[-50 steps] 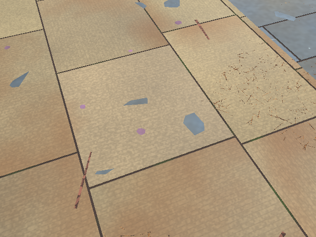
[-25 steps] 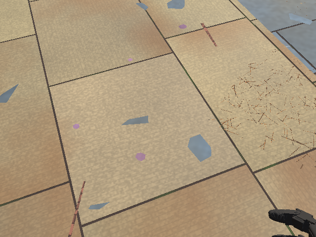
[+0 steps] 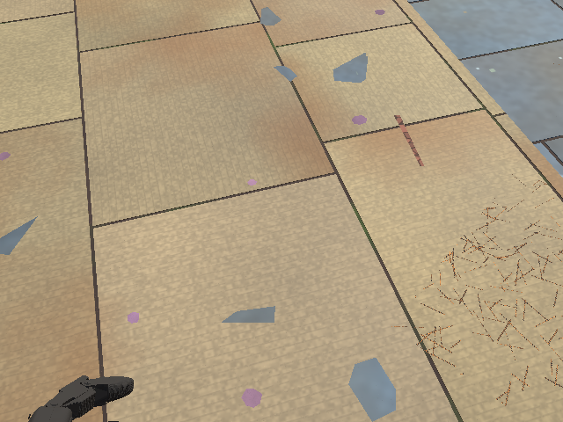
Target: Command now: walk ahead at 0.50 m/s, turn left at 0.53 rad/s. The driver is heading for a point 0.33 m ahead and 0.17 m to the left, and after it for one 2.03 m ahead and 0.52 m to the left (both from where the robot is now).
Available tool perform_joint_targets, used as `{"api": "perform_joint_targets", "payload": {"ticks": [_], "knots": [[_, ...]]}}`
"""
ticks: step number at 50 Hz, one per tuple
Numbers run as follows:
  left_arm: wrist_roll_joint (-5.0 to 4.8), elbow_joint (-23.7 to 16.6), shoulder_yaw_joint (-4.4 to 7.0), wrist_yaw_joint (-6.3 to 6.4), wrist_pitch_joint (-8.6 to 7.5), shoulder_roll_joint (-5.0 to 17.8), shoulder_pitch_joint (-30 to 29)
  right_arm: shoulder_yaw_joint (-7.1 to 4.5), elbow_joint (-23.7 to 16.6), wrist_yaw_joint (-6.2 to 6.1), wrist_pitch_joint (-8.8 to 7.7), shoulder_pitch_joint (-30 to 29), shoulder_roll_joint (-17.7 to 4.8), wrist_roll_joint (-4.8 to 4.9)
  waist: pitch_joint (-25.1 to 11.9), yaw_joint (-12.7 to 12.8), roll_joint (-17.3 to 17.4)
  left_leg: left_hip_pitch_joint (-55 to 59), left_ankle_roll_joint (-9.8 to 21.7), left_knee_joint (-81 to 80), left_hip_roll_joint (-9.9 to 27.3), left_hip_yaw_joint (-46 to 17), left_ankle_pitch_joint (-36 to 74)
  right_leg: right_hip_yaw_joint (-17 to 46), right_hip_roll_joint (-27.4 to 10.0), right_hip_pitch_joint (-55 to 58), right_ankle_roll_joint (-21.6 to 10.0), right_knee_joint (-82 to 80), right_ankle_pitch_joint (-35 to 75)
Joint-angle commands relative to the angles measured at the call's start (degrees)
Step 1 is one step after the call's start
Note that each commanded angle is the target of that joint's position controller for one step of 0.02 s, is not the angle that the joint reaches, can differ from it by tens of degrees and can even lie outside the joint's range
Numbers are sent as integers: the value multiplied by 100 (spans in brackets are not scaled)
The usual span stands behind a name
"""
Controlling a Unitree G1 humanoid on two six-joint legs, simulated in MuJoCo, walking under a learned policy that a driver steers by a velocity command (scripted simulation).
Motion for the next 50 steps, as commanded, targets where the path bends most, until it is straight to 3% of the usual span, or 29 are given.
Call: {"api": "perform_joint_targets", "payload": {"ticks": [1, 2, 3, 4, 6, 11, 16, 18, 20, 21, 22, 23, 24, 25, 26, 27, 28, 29, 30, 32, 35, 39, 43, 45, 46, 47, 48, 49, 50], "knots": [[37, 63, 464, 2, 40, 1221, 1793, -2, -613, -11, -151, 301, -485, 166, -1234, 826, -1516, -3686, -31, 3341, 303, 154, -366, 4229, -2459, 4027, -1305, -1447, -2987], [8, 37, 373, 19, 53, 904, 1576, -87, -675, -14, -116, -239, -749, 119, -645, 933, -999, -3803, -52, 3521, 468, 226, 183, 3248, -2209, 3513, -1090, -1437, -2506], [48, 28, 312, 19, 64, 756, 1296, -93, -702, -21, -83, -463, -688, 51, -389, 835, -642, -3590, -102, 3423, 647, 310, 620, 2465, -1932, 2985, -974, -1466, -1571], [62, 73, 268, 23, 83, 603, 1100, -109, -765, -1, -64, -621, -627, 6, -140, 744, -647, -3480, -139, 3165, 774, 306, 887, 1910, -1703, 2600, -940, -1570, -920], [72, 157, 256, 48, 51, 528, 986, -104, -821, 64, 10, -634, -430, 52, 7, 603, -846, -3116, -180, 2898, 933, 425, 1151, 1157, -1481, 2154, -885, -1826, -244], [35, 441, 375, 75, 18, 812, 1092, -21, -1052, 129, 94, -1103, -153, -7, 165, 615, -511, -3345, -306, 1836, 1001, 533, 1857, 203, -1579, 2218, -1064, -2109, 816], [-33, 671, 435, 122, 110, 1049, 1245, 60, -1270, 308, 21, -1928, -42, 1, 390, 875, -398, -2944, -155, 353, 904, 988, 2841, -680, -1502, 2366, -883, -2144, 1054], [-82, 743, 462, 141, 187, 1141, 1236, 41, -1388, 372, 13, -2147, -86, -19, 508, 860, -398, -2725, -47, -86, 790, 1196, 2753, -960, -1502, 2498, -761, -1868, 1964], [-150, 764, 510, 186, 266, 1302, 1212, -52, -1444, 422, 17, -2028, -264, -67, 265, 687, -572, -2218, 127, -295, 503, 1457, 2381, -1157, -1501, 2716, -606, -1234, 3518], [-202, 747, 542, 215, 300, 1390, 1173, -130, -1385, 425, 33, -1710, -407, -87, 19, 491, -678, -1745, 245, -358, 288, 1595, 2185, -1224, -1467, 2756, -530, -702, 4297], [-253, 711, 551, 231, 331, 1406, 1088, -261, -1215, 403, 51, -1025, -628, -88, -340, 101, -621, -890, 413, -646, 70, 1649, 2355, -1313, -1349, 2602, -413, 194, 4540], [-256, 662, 496, 228, 310, 1254, 1089, -419, -1035, 306, 90, -264, -917, -88, -741, -318, -403, 381, 638, -1043, 2, 1471, 3088, -1417, -1088, 1927, -159, 1434, 3813], [110, 500, 294, 172, 286, 572, 1451, -477, -992, 141, 157, -79, -1391, -59, -1208, 9, 1069, 2017, 1047, -713, 1241, -144, 5492, -1358, -528, 202, 176, 3375, -1208], [126, 354, 158, 94, 215, 536, 2068, -449, -1373, 168, 83, -447, -1742, -206, -2499, 398, 1597, 3209, 2480, -1110, 2719, -3095, 5464, -280, 324, -1206, 405, 5233, -3610], [-26, 408, 296, 59, 189, 1122, 1458, -369, -1447, 220, 76, -472, -1272, -169, -2628, -83, 459, 2830, 2216, -1493, 2415, -2601, 4825, 430, -19, -1319, 326, 5315, -3014], [-126, 236, 285, 83, 203, 1123, 1000, -294, -1395, 230, 42, -779, -1058, -109, -1760, 39, 312, 2090, 1938, -1605, 2112, -1848, 4445, 284, -171, -1523, 257, 4978, -2485], [-46, 308, 276, 172, 240, 1024, 949, -258, -1355, 206, 37, -1018, -895, -30, -1147, 257, -134, 1261, 1648, -1695, 1784, -1381, 4229, 234, -387, -1477, 296, 4537, -2099], [31, 311, 296, 239, 306, 1069, 947, -227, -1368, 169, 58, -1226, -797, -21, -877, 412, -24, 587, 1548, -1794, 1620, -1124, 4309, 255, -492, -1213, 333, 4184, -1866], [38, 329, 312, 246, 385, 1093, 1031, -217, -1394, 144, 84, -1349, -803, -107, -772, 573, 150, 23, 1499, -1923, 1491, -964, 4393, 263, -503, -816, 342, 4029, -1728], [74, 381, 277, 269, 464, 925, 1172, -237, -1351, 101, 89, -1435, -836, -181, -826, 685, 252, -483, 1528, -1949, 1375, -748, 4885, 170, -395, -474, 439, 3694, -1614], [102, 346, 222, 307, 524, 762, 995, -252, -1251, -14, 150, -1380, -893, -135, -960, 647, 257, -559, 1456, -1870, 1255, -625, 4796, 173, -276, -504, 570, 3017, -1255], [29, 258, 179, 273, 604, 674, 590, -179, -1184, -112, 284, -1423, -764, -134, -871, 477, 488, -730, 1201, -1947, 1092, -664, 3033, 204, -286, -250, 583, 2118, -621], [8, 138, 174, 218, 567, 681, 312, -110, -1060, -66, 327, -1320, -673, -184, -618, 296, 695, -694, 1184, -1801, 1182, -951, 2440, 165, -238, 160, 462, 1255, -856], [14, 134, 173, 168, 505, 622, 393, -36, -1001, -37, 338, -1335, -551, -161, -590, 386, 682, -582, 1094, -1499, 1179, -1057, 2743, 82, -183, 587, 318, 461, -806], [34, 178, 163, 133, 465, 548, 548, 21, -966, -34, 343, -1359, -434, -126, -559, 537, 635, -660, 917, -1343, 1046, -1013, 2746, 28, -172, 1069, 198, -391, -182], [121, 151, 182, 125, 433, 707, 577, 79, -892, -35, 319, -1097, -275, -151, -554, 482, 404, -819, 592, -1164, 815, -919, 2342, 360, -540, 1553, 32, -822, 622], [202, 53, 268, 158, 445, 1193, 495, 100, -857, -27, 274, -628, -189, -259, -677, 97, -657, -1116, 247, -502, 242, -344, 1112, 1144, -1428, 1940, -386, -739, 1915], [249, 169, 211, 150, 475, 925, 304, 75, -863, -30, 250, -623, -244, -207, -584, -23, -1352, -1129, -12, -504, 27, 211, 479, 1569, -1723, 1534, -982, -837, 1718], [185, 121, 125, 121, 470, 597, 175, 41, -849, -45, 257, -838, -447, -257, -511, 113, -1149, -794, -153, -648, 217, 260, 727, 1516, -1555, 1286, -1012, -935, 1166]]}}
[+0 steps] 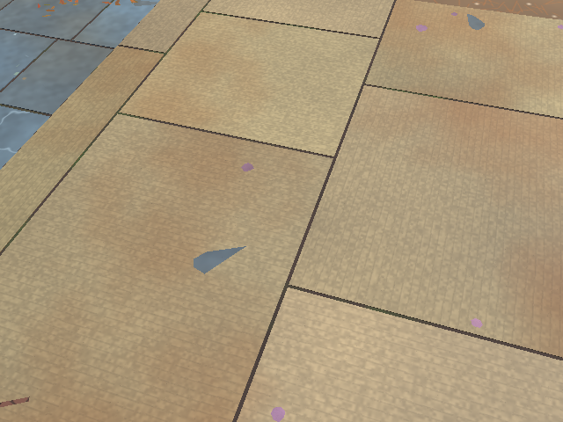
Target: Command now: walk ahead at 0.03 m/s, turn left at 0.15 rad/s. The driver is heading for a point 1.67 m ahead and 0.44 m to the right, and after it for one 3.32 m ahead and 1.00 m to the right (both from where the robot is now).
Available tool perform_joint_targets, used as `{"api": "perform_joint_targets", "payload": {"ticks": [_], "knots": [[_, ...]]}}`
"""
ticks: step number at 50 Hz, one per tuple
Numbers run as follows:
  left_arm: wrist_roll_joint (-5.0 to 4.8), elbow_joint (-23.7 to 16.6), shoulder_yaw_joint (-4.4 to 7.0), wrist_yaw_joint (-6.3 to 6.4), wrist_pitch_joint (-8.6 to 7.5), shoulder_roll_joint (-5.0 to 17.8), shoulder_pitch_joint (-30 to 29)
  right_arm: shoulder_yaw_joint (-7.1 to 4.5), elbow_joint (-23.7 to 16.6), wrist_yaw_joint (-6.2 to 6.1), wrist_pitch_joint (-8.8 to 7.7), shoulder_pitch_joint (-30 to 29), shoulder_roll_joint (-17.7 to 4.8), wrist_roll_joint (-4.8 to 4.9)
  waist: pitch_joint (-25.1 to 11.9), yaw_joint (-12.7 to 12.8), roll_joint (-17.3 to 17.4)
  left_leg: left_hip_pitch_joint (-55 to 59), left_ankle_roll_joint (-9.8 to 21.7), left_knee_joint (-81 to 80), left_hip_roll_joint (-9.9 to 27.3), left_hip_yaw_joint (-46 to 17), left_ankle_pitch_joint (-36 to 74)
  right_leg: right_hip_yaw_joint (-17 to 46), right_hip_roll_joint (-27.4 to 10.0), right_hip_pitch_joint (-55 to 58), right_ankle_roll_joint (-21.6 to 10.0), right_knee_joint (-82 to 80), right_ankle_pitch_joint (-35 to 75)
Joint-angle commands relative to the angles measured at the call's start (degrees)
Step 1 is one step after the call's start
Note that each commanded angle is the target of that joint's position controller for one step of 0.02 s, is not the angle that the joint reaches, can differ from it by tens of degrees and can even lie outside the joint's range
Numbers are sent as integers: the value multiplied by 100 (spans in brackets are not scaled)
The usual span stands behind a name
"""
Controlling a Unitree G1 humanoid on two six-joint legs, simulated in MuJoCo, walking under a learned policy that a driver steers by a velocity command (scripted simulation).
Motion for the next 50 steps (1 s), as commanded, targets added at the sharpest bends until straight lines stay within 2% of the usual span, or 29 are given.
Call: {"api": "perform_joint_targets", "payload": {"ticks": [1, 3, 5, 11, 16, 21, 22, 23, 25, 27, 29, 30, 31, 33, 34, 35, 36, 37, 38, 39, 40, 41, 42, 44, 46, 48, 50], "knots": [[-10, -419, 137, -34, -99, 622, -423, -183, -278, -27, -49, 210, -655, -43, -510, -212, -1114, 334, -179, -292, 451, 7, 9, 1251, -1143, 548, -863, -952, 1409], [-66, -376, 146, -56, -129, 712, -329, -170, -275, -13, 75, 52, -571, -84, -356, -95, -1003, 615, -146, -520, 514, -63, 503, 873, -782, 320, -506, -908, 515], [-43, -378, 140, -60, -136, 716, -285, -164, -202, 16, 80, 94, -534, -16, -170, -49, -683, 518, 30, -590, 547, -147, 645, 514, -508, 329, -292, -772, 257], [-87, -343, 112, -31, -104, 583, -144, -161, -40, -7, -26, 91, -439, 3, -337, 84, -157, 478, 42, -643, 644, -268, 1163, 292, -339, 758, -302, -400, 897], [-89, -278, 99, -54, -76, 530, -184, -166, 79, -47, -32, 144, -418, 14, -279, 72, -65, 574, 11, -659, 672, -298, 1253, 251, -273, 765, -290, -408, 899], [-97, -142, 95, -55, -77, 508, -170, -171, 211, -97, -38, 188, -421, 19, -214, 54, -87, 675, -10, -678, 689, -300, 1301, 228, -230, 743, -269, -469, 853], [-86, -78, 80, -52, -70, 459, -99, -157, 276, -109, -32, 267, -374, 16, -318, 51, -95, 732, -4, -723, 640, -247, 840, 179, -174, 777, -270, -523, 375], [-99, -35, 86, -44, -55, 483, -79, -163, 321, -122, -21, 297, -391, 33, -229, 52, -121, 641, 34, -715, 553, -170, 107, 147, -101, 698, -308, -558, -365], [-171, 9, 130, -8, -50, 611, -10, -193, 344, -137, -50, 371, -458, 89, 211, 50, -290, 123, 163, -595, 406, -19, -1592, 358, -139, 380, -545, -697, -2026], [-237, 78, 153, 22, -147, 706, 298, -164, 259, -116, -221, 261, -344, 143, 602, 154, -533, -523, 206, -241, 396, 129, -1816, 1103, -585, 422, -917, -1097, -2869], [-254, 218, 236, 20, -236, 967, 640, -130, 161, -44, -445, 63, -153, 193, 659, 197, -1067, -925, 119, 559, 366, 628, -956, 2395, -1464, 789, -1424, -1773, -3199], [-261, 237, 261, 21, -240, 1035, 660, -138, 120, -12, -530, -60, -200, 210, 762, 214, -1092, -949, 145, 583, 507, 638, -804, 2706, -1703, 708, -1569, -1886, -2971], [-264, 215, 259, 13, -236, 1033, 577, -149, 138, 25, -594, -26, -219, 208, 713, 155, -1053, -697, 205, 408, 567, 642, -775, 2583, -1679, 612, -1531, -1860, -2588], [-307, 72, 227, -32, -179, 947, 77, -189, 430, 91, -658, 619, -233, 214, 433, -255, -1026, 884, 346, -586, 496, 748, -327, 1632, -1152, -102, -1126, -1581, -1802], [-297, -34, 164, -35, -179, 727, -191, -272, 645, 98, -656, 1157, -423, 204, 291, -494, -760, 1690, 415, -832, 663, 323, -145, 1022, -724, -611, -823, -971, -1226], [-271, -231, 54, -38, -258, 337, -429, -406, 826, 80, -661, 1783, -858, 197, 173, -638, 431, 2458, 809, -1478, 1426, -1154, -831, -33, 77, -1438, -366, 668, -628], [-290, -392, 89, -9, -385, 511, -457, -495, 831, 133, -679, 2151, -1207, 170, 107, -792, 1367, 3052, 1463, -2092, 2425, -2939, -451, -118, 329, -2425, -180, 2099, -1327], [-369, -341, 191, -19, -449, 795, -318, -384, 803, 131, -711, 2020, -879, 99, 235, -616, 856, 3189, 1613, -1994, 2599, -2967, 23, 216, 116, -3045, -231, 3038, -1786], [-410, -261, 184, -66, -483, 755, -156, -320, 744, 122, -726, 1868, -670, 81, 250, -472, 518, 3269, 1490, -1925, 2464, -2484, 272, 314, -84, -3286, -346, 3393, -1421], [-385, -230, 169, -105, -500, 675, -170, -293, 709, 119, -716, 1744, -610, 83, 240, -410, 299, 3271, 1346, -1987, 2338, -2039, 469, 231, -264, -3462, -416, 3432, -986], [-333, -247, 174, -149, -504, 647, -300, -235, 716, 122, -678, 1645, -500, 92, 326, -371, 211, 3162, 1207, -2073, 2223, -1642, 998, 167, -413, -3504, -428, 3292, -632], [-298, -269, 169, -206, -495, 577, -381, -174, 733, 120, -627, 1618, -361, 83, 321, -329, 285, 2951, 1073, -2169, 2046, -1232, 1465, 67, -503, -3306, -397, 3081, -362], [-286, -291, 132, -267, -482, 449, -426, -156, 752, 111, -584, 1640, -337, 96, 311, -317, 376, 2753, 1024, -2256, 1902, -911, 1812, -89, -493, -3118, -327, 2842, -128], [-246, -411, 57, -342, -463, 261, -721, -157, 766, 48, -525, 1648, -440, 137, 386, -353, 311, 2313, 1001, -2422, 1699, -422, 2105, -325, -421, -2784, -152, 2132, 353], [-246, -590, -24, -376, -482, 114, -1185, -175, 780, -25, -514, 1660, -623, 129, 517, -440, 279, 1721, 927, -2597, 1517, -68, 1981, -484, -267, -2146, -63, 1086, 1024], [-283, -694, -13, -382, -484, 212, -1431, -208, 860, -51, -541, 1834, -805, 136, 581, -482, 395, 1433, 916, -2775, 1589, -4, 1747, -532, -106, -1537, -53, 444, 1504], [-320, -764, 39, -378, -476, 406, -1486, -233, 934, -49, -571, 1828, -867, 196, 668, -366, 459, 1592, 854, -2772, 1803, -14, 1842, -359, -105, -1360, -189, 133, 1654]]}}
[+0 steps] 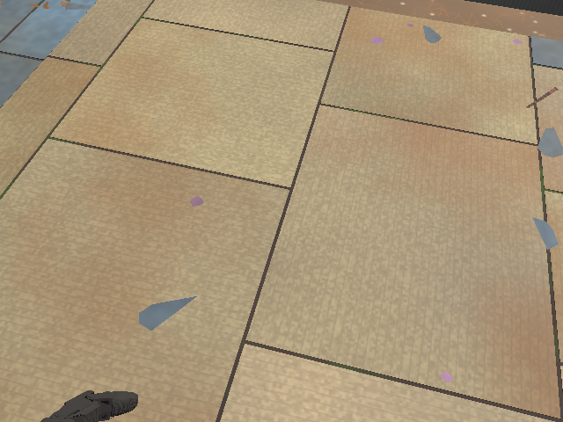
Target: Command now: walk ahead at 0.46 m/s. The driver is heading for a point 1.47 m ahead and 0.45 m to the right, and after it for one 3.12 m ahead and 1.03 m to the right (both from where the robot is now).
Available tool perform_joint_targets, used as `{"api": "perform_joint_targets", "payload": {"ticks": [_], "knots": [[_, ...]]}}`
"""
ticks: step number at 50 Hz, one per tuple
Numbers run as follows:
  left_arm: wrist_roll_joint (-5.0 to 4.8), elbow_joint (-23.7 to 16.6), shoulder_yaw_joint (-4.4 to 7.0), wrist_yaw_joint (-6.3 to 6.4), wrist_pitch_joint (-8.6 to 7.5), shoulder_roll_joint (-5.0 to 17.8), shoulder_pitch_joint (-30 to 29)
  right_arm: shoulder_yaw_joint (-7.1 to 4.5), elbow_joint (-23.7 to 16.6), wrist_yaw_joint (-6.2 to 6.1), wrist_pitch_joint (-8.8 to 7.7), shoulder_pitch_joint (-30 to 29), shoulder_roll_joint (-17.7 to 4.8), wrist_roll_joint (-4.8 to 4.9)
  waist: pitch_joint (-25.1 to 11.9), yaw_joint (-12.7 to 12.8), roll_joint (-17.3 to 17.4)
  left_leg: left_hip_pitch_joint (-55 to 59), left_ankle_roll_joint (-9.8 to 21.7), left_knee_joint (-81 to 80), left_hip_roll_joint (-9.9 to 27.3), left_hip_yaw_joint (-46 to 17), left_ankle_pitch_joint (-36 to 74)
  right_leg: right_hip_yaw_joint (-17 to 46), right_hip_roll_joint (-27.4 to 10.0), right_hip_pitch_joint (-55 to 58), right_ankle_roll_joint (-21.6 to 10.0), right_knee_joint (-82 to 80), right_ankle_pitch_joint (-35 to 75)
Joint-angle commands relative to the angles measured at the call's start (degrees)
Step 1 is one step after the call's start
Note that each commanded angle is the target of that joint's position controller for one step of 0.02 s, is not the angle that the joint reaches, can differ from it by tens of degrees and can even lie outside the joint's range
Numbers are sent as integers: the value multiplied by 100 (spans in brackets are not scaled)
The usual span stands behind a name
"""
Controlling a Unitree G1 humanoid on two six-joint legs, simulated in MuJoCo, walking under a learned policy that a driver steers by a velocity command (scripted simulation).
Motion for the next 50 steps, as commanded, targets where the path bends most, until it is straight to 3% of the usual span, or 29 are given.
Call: {"api": "perform_joint_targets", "payload": {"ticks": [1, 3, 5, 6, 7, 8, 9, 10, 11, 12, 14, 16, 18, 22, 27, 30, 31, 32, 33, 34, 35, 36, 37, 38, 39, 41, 43, 46, 50], "knots": [[-33, -615, 81, -17, -101, 427, -728, -276, -206, -45, -91, -47, -1130, 64, 593, 223, 829, -699, 770, -373, 1461, -599, 2292, -9, 167, 440, -157, -550, 369], [-8, -558, 175, 6, -96, 627, -387, -314, -192, -40, -54, -146, -1216, 34, 253, 501, 887, -296, 612, 248, 1514, -469, 3853, -77, 323, 937, -375, -596, 83], [-3, -161, 373, 99, -35, 944, 1032, -299, -224, -52, 41, -227, -1194, -36, -716, 1231, 860, -620, 362, 2072, 1178, -156, 5238, -273, 533, 2851, -677, -594, -56], [51, 31, 463, 173, 9, 1291, 2038, -205, -364, -70, 53, -143, -975, -156, -1521, 1535, 219, -1909, 209, 3864, 889, -45, 3517, 951, -530, 4638, -1015, -402, -277], [124, 163, 498, 106, -2, 1617, 2281, 25, -376, -9, -47, 745, -92, -69, -2406, 979, -1549, -3802, -119, 5899, -251, -208, -1088, 4028, -1886, 6093, -1918, -1420, -2173], [55, 148, 367, 102, -15, 1040, 2108, -104, -297, 37, -159, 348, -738, 73, -1990, 1167, -1038, -4407, -37, 6558, -13, -759, -1316, 4652, -1753, 5698, -1742, -2124, -3028], [41, 117, 309, 126, -22, 854, 1624, -206, -508, 65, -222, -358, -1057, 211, -979, 1090, -639, -4791, 23, 6606, 285, -547, -813, 3701, -1617, 4835, -1507, -2200, -2751], [81, 73, 293, 124, -32, 812, 1255, -189, -592, 37, -266, -728, -1034, 174, -544, 924, -40, -4570, 49, 6347, 569, -402, -277, 3002, -1411, 3961, -1400, -2297, -1961], [157, 63, 278, 101, -55, 725, 1014, -211, -611, 13, -268, -882, -979, 77, -303, 738, 96, -4340, 36, 6055, 755, -353, 37, 2473, -1190, 3290, -1360, -2406, -1246], [227, 66, 238, 90, -88, 584, 879, -224, -570, 10, -217, -751, -911, 42, -304, 525, -50, -3985, 42, 5893, 914, -414, 245, 2092, -999, 2896, -1327, -2558, -884], [163, 149, 233, 70, -162, 518, 845, -192, -497, -5, -93, -575, -703, 25, -284, 371, -182, -3750, -36, 5597, 999, -348, 341, 1700, -889, 2501, -1440, -2845, -653], [129, 273, 256, 84, -207, 621, 933, -185, -601, -29, -18, -872, -676, -33, -32, 368, -117, -3986, -149, 5149, 1075, -287, 604, 1399, -867, 2244, -1498, -3070, -564], [127, 381, 291, 140, -191, 756, 1128, -170, -766, -31, -31, -1376, -672, -81, 147, 491, -21, -4369, -260, 4483, 1114, -267, 1229, 1215, -848, 2339, -1504, -3180, -402], [56, 548, 312, 222, -108, 910, 1492, -96, -952, 53, -145, -2202, -539, -62, 241, 802, 56, -4154, -299, 2921, 891, -33, 2415, 658, -627, 2523, -1246, -3149, -60], [6, 865, 323, 244, 39, 994, 2058, -61, -1264, 214, -217, -3024, -581, 25, 365, 1074, 28, -4238, -189, 2066, 688, 25, 2303, 680, -948, 3427, -1186, -2796, 63], [-1, 943, 363, 279, 147, 1093, 2060, -105, -1329, 293, -253, -2951, -748, 28, 219, 892, -133, -3944, 32, 1781, 547, 74, 1597, 775, -1165, 3974, -1039, -2332, 794], [1, 931, 374, 289, 175, 1146, 1965, -157, -1260, 292, -264, -2643, -862, 23, 20, 687, -216, -3436, 135, 1688, 401, 205, 1404, 706, -1110, 4023, -965, -1950, 1611], [16, 914, 347, 296, 208, 1101, 1876, -275, -1044, 264, -268, -1921, -1067, 12, -440, 293, -170, -2402, 301, 1530, 233, 368, 1432, 480, -852, 3882, -827, -1086, 2438], [87, 809, 238, 302, 199, 864, 1891, -409, -807, 203, -266, -892, -1411, -50, -1249, -125, 39, -636, 604, 1790, 747, -132, 1564, 320, -559, 2960, -641, 319, 1885], [112, 654, 22, 253, 87, 195, 2505, -573, -697, 160, -219, -221, -2031, -140, -2180, -42, 1356, 1779, 1469, 1644, 2290, -2628, 801, -57, 376, 501, -176, 2614, -596], [13, 770, 61, 240, -29, 404, 2420, -450, -662, 163, -186, -78, -1533, -90, -2477, -182, 1550, 1883, 1626, 857, 2601, -3928, 98, 777, 580, -306, -179, 3473, -3097], [-165, 635, 224, 225, -81, 938, 1905, -338, -691, 148, -185, -482, -1219, -74, -1465, -162, 1118, 1106, 1285, 712, 2407, -3044, -120, 931, 260, -766, -255, 3799, -2793], [-181, 544, 234, 239, -87, 931, 1567, -283, -750, 137, -187, -921, -1052, -71, -912, 23, 853, 281, 1076, 557, 2175, -2237, 127, 749, -52, -706, -268, 3592, -2249], [-108, 527, 248, 264, -48, 850, 1412, -226, -752, 149, -208, -1275, -852, -75, -470, 185, 696, -423, 962, 302, 1926, -1681, 462, 681, -223, -545, -219, 3236, -1843], [-66, 572, 287, 287, 38, 775, 1507, -191, -749, 160, -260, -1495, -722, -111, -270, 382, 834, -914, 842, 81, 1723, -1203, 761, 716, -385, -214, -184, 2987, -1520], [-62, 672, 261, 288, 196, 499, 1755, -213, -665, 180, -347, -1639, -695, -156, -170, 566, 835, -1427, 847, -207, 1581, -621, 1344, 684, -425, 176, -95, 2936, -1179], [-52, 589, 271, 307, 280, 423, 1638, -256, -552, 163, -400, -1634, -796, -184, -17, 625, 701, -1533, 878, -336, 1561, -144, 1895, 758, -429, -35, -25, 2727, -796], [-14, 408, 272, 275, 258, 378, 1222, -283, -412, 86, -384, -1550, -890, -189, 130, 551, 599, -1361, 823, -410, 1464, 424, 2280, 752, -373, -294, 21, 1760, 62], [25, 102, 181, 114, 207, 196, 406, -325, -271, -3, -306, -1310, -1100, -126, 342, 238, 430, -1040, 727, -477, 1507, 919, 2362, 254, -308, -172, -64, 495, 760]]}}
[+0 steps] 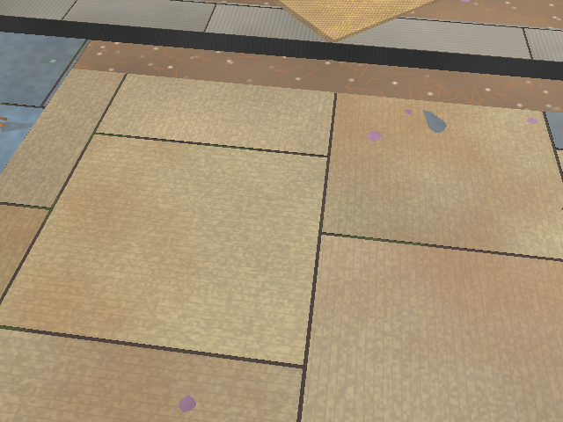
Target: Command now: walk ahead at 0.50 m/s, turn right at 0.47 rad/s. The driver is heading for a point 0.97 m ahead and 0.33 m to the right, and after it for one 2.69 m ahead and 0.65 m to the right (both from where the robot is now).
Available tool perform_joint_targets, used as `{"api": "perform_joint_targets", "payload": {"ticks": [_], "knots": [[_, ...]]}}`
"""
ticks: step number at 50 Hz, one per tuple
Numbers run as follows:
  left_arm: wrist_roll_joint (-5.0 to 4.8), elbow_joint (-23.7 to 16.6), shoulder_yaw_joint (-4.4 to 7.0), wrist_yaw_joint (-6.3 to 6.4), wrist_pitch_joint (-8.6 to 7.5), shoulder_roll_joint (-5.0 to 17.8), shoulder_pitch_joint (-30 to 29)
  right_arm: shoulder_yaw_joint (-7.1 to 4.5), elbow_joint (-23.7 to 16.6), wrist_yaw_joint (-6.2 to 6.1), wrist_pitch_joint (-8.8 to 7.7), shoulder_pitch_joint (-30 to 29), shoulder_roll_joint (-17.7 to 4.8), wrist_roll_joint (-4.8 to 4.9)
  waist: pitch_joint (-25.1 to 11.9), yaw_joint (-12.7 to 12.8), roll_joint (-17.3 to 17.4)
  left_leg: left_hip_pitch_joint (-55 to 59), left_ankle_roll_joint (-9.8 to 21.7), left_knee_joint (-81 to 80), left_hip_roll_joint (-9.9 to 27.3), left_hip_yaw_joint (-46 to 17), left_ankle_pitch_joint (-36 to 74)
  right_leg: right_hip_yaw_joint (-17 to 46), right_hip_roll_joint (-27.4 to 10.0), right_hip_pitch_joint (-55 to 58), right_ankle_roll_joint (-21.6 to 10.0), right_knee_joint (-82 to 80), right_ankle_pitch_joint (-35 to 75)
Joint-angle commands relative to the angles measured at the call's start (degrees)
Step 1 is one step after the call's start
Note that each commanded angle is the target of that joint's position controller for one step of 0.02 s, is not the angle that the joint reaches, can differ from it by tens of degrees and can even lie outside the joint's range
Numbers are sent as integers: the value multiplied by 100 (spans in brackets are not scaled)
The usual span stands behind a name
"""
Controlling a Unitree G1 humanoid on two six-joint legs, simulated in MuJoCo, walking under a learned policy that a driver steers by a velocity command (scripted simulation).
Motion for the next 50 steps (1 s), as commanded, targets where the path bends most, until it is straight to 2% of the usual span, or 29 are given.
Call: {"api": "perform_joint_targets", "payload": {"ticks": [1, 4, 6, 8, 9, 10, 11, 12, 13, 14, 15, 16, 19, 21, 24, 26, 29, 31, 33, 34, 35, 36, 37, 38, 39, 41, 43, 46, 50], "knots": [[20, -563, -41, -121, -75, 82, -601, -214, -289, -82, -26, -181, -965, 59, 399, -75, 427, -231, 668, -587, 1672, -279, 1901, -287, -9, 83, -75, -677, 396], [8, -847, -42, -233, -70, 114, -969, -262, -160, -97, 134, 41, -1052, 140, 482, -143, 414, 534, 612, -239, 1899, -141, 2443, -474, 60, -222, -244, -1005, -86], [-2, -971, 11, -296, -58, 219, -923, -299, -178, -127, 236, -47, -1165, 170, 330, 23, 541, 781, 496, 263, 1941, 25, 3808, -749, 287, 117, -428, -1101, -608], [-13, -927, 158, -303, -17, 478, -328, -348, -243, -185, 333, -154, -1318, 183, -159, 431, 773, 812, 367, 1375, 1881, 158, 5579, -1079, 717, 1093, -675, -1025, -1180], [-29, -757, 308, -261, -9, 729, 449, -348, -279, -207, 373, -261, -1344, 199, -570, 884, 718, 445, 230, 2449, 1720, 262, 5660, -1110, 947, 2203, -866, -1317, -1028], [-29, -528, 511, -145, 39, 1142, 1404, -293, -365, -223, 340, -259, -1239, 154, -1080, 1331, 312, -762, -10, 4048, 1463, 265, 4310, -390, 697, 3939, -1147, -1610, -885], [-74, -519, 611, -64, 31, 1782, 1360, -6, -656, -100, 178, 350, -301, -68, -1495, 634, -1269, -3518, -395, 6164, 294, -57, -1385, 2689, -840, 6033, -2197, -1885, -1414], [-20, -703, 486, -78, -54, 1417, 1514, -15, -740, 2, -93, -87, -625, 127, -2345, 950, -683, -4318, -348, 6976, -26, -1480, -2193, 4486, -1359, 6545, -2613, -2839, -2147], [40, -667, 392, -86, -125, 1092, 1316, -104, -936, 62, -240, -751, -941, 353, -1538, 1079, -336, -4796, -191, 6866, 317, -1656, -1633, 3650, -1189, 6056, -2229, -3017, -1771], [20, -702, 346, -85, -170, 930, 957, -76, -991, 46, -310, -873, -891, 325, -985, 820, 101, -4644, -112, 6329, 579, -1622, -1099, 2888, -933, 5200, -1990, -3003, -1234], [13, -780, 288, -82, -177, 745, 549, -103, -921, 1, -309, -875, -894, 174, -615, 559, 340, -4277, -157, 5801, 762, -1580, -839, 2306, -689, 4368, -1820, -3052, -584], [75, -878, 231, -59, -184, 604, 317, -151, -895, -9, -247, -754, -959, 97, -505, 359, 230, -3844, -212, 5511, 881, -1610, -648, 1959, -526, 3815, -1765, -3166, -82], [48, -920, 253, 16, -197, 716, 287, -137, -947, -7, -52, -654, -762, 8, -342, 179, 179, -3462, -493, 4774, 884, -1451, -366, 1492, -319, 3013, -1773, -3399, 587], [34, -876, 304, 99, -183, 889, 443, -80, -1099, -26, 0, -1053, -617, -10, -174, 277, 125, -3483, -658, 3971, 781, -1349, 232, 1187, -137, 2696, -1670, -3447, 627], [0, -804, 319, 166, -115, 928, 661, -4, -1274, 14, -22, -1702, -455, 24, -96, 553, -99, -3046, -697, 2571, 493, -1292, 1462, 914, 194, 2411, -1334, -3332, 21], [-12, -725, 328, 171, -87, 954, 871, -9, -1387, 56, -51, -2008, -498, 95, -97, 701, -178, -2792, -683, 2114, 337, -1302, 1854, 1093, 141, 2422, -1226, -3264, -361], [-50, -642, 315, 190, -48, 869, 1029, -85, -1485, 112, -114, -2126, -717, 140, -113, 691, -267, -2738, -544, 1658, 299, -1540, 1587, 1610, -72, 2948, -1131, -2824, -729], [-27, -652, 327, 213, -17, 876, 957, -155, -1460, 132, -172, -1925, -861, 149, -134, 536, -425, -2509, -378, 1551, 296, -1570, 1084, 1932, -200, 3196, -1052, -2473, -650], [5, -720, 246, 200, 0, 640, 826, -288, -1250, 86, -230, -1027, -1055, 92, -567, 61, -427, -1186, -74, 1261, 398, -1497, 971, 1800, 154, 3018, -797, -1570, -272], [90, -823, 112, 176, -16, 294, 866, -371, -1181, 38, -241, -187, -1354, -2, -1365, -272, 159, 261, 282, 1354, 1332, -2382, 587, 1336, 517, 2363, -584, -8, -973], [-79, -992, 10, 167, -69, -27, 1683, -480, -983, 57, -156, 298, -1789, -53, -2021, 96, 2131, 2017, 1236, 794, 2594, -5098, -730, 603, 1288, 310, -197, 1838, -3494], [-146, -837, 98, 191, -71, 592, 1663, -374, -1049, 92, -128, 189, -1257, 92, -1689, -19, 1673, 1861, 1190, 495, 2685, -5662, -2038, 735, 803, -440, -120, 2642, -3432], [-108, -885, 193, 189, -40, 926, 1036, -277, -1121, 65, -90, -57, -895, 111, -965, -177, 1115, 1197, 924, 426, 2427, -4713, -1882, 632, 604, -617, -83, 2835, -2887], [-41, -944, 203, 200, -12, 901, 719, -226, -1148, 56, -48, -335, -795, 58, -571, -96, 734, 520, 767, 371, 2180, -3927, -1094, 446, 408, -440, -47, 2749, -2474], [18, -1014, 216, 182, -13, 830, 512, -186, -1102, 48, -22, -494, -674, 34, -255, -13, 696, -1, 731, 253, 1957, -3374, -433, 431, 256, -330, -31, 2488, -2200], [-50, -1046, 204, 117, 35, 602, 573, -158, -1027, 27, -47, -569, -589, 11, -127, 160, 948, -519, 665, -21, 1700, -2611, 171, 320, 43, 68, -38, 2177, -1951], [-54, -1127, 160, 95, 92, 405, 479, -195, -928, 28, -91, -522, -672, 63, -49, 184, 894, -640, 776, -224, 1714, -2161, 595, 213, -30, -1, 4, 1907, -1828], [-12, -1271, 119, 70, 107, 317, 175, -270, -802, 15, -93, -450, -891, 60, 0, 153, 715, -481, 879, -360, 1809, -1649, 1225, 185, -97, -271, 90, 1257, -1267], [-14, -1381, 57, -66, 31, 218, -404, -291, -688, -15, -16, -396, -1037, 88, 125, -44, 635, -347, 689, -360, 1635, -796, 1654, -143, -21, -2, 35, -10, -167]]}}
